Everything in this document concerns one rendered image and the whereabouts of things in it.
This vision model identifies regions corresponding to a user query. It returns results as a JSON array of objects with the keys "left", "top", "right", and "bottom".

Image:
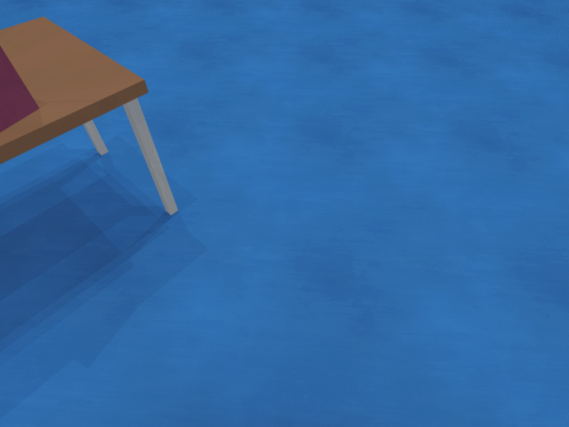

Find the carton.
[{"left": 0, "top": 46, "right": 39, "bottom": 132}]

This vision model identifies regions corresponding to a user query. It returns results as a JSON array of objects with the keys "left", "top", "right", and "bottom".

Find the table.
[{"left": 0, "top": 17, "right": 178, "bottom": 215}]

